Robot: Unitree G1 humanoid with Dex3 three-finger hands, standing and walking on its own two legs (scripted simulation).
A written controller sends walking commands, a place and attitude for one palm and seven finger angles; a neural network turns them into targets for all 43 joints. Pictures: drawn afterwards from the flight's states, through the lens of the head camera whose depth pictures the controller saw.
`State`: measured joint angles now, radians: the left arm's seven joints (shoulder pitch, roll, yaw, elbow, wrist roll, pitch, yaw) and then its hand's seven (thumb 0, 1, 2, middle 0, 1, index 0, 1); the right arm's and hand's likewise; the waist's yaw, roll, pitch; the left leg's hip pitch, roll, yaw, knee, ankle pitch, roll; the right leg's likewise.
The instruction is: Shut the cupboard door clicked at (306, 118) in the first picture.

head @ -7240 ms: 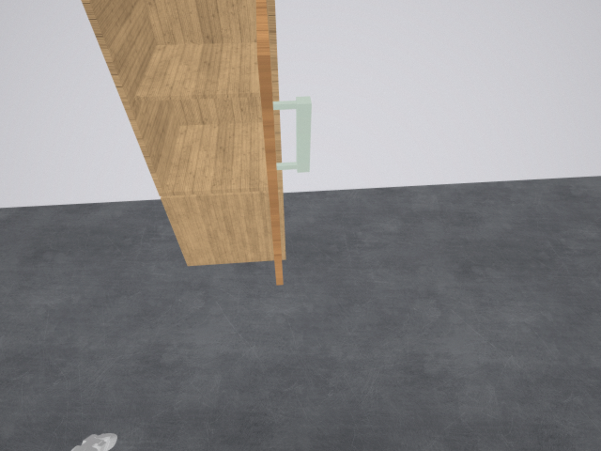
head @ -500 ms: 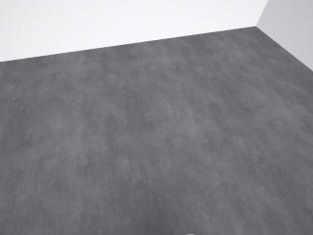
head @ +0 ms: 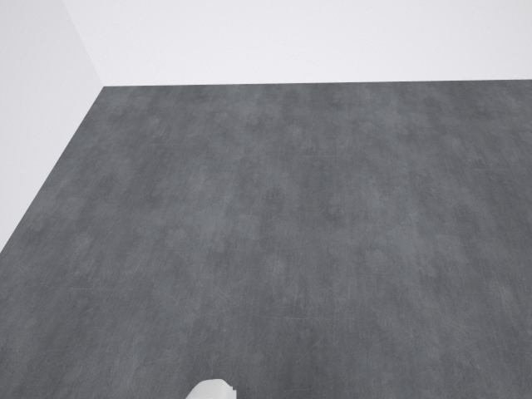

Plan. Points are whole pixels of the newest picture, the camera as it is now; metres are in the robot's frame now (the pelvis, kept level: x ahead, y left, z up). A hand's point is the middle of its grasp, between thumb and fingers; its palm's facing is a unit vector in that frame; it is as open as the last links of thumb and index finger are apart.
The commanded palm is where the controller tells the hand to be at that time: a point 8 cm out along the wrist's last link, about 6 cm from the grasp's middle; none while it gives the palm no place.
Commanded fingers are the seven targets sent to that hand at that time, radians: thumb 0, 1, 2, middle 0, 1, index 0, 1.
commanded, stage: turn to face it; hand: left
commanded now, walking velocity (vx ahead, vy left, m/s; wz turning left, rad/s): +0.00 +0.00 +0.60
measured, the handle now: out of the picture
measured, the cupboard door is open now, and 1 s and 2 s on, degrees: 90 90 90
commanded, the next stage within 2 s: none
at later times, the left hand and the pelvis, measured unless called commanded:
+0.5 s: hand out of the picture +0.03 +0.28 -0.16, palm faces +0.31 -0.91 -0.28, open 7.4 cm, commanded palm none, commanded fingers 0.00 0.90 0.90 -0.20 -0.30 -0.20 -0.30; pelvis +0.00 +0.04 +0.00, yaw +17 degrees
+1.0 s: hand out of the picture -0.08 +0.24 -0.19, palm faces +0.60 -0.77 -0.24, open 7.4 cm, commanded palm none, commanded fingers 0.00 0.90 0.90 -0.20 -0.30 -0.20 -0.30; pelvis -0.01 +0.04 -0.02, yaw +37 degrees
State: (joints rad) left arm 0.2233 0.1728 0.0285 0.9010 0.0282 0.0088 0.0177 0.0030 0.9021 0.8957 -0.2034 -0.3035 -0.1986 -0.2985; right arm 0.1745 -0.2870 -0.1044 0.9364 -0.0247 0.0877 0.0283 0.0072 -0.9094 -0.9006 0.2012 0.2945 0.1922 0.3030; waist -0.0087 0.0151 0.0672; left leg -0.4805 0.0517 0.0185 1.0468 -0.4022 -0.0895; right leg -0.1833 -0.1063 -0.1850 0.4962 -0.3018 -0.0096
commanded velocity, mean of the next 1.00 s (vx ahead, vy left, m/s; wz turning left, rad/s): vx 0.00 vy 0.00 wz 0.60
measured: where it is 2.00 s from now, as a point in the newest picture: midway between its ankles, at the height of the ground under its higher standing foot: outside the picture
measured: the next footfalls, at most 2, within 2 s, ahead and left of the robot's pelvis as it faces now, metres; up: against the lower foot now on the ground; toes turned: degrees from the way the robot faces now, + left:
left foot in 0.16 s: +0.02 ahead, +0.15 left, +0.00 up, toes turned +13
right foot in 0.60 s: +0.10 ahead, -0.08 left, +0.00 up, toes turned +18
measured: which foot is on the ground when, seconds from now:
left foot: up 0.00-0.14, down 0.16-0.60, up 0.62-0.98, down 1.00-1.00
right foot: down 0.00-0.16, up 0.18-0.58, down 0.60-1.00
